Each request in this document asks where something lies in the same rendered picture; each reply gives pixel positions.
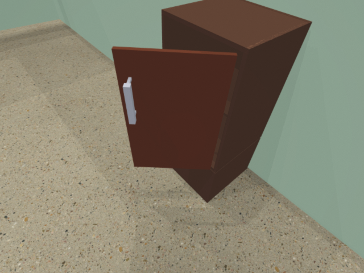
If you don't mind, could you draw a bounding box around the cupboard door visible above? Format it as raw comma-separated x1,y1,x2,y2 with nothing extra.
111,46,237,169

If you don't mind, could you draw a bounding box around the handle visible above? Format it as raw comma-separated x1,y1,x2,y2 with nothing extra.
123,77,137,125

